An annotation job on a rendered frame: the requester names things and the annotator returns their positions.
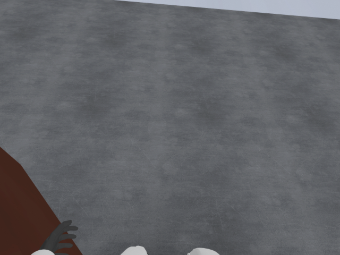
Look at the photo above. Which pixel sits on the pedestal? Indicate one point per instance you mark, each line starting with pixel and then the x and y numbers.
pixel 26 219

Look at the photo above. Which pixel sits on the robot left hand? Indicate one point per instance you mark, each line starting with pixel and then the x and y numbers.
pixel 51 243

